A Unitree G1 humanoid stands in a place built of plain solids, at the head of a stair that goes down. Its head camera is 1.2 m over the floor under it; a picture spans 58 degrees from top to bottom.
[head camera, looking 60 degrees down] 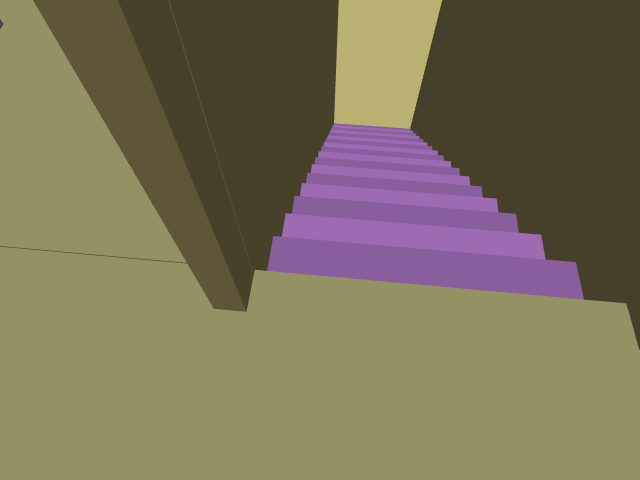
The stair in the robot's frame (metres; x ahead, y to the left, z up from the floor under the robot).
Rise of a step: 0.20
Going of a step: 0.24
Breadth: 1.11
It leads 6 degrees to the right of straight ahead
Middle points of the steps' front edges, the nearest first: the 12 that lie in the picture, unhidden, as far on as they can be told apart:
0.53 -0.35 0.00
0.77 -0.38 -0.20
1.01 -0.40 -0.40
1.25 -0.42 -0.60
1.48 -0.45 -0.80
1.72 -0.47 -1.00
1.96 -0.49 -1.20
2.19 -0.52 -1.40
2.43 -0.54 -1.60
2.67 -0.57 -1.80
2.91 -0.59 -2.00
3.15 -0.61 -2.20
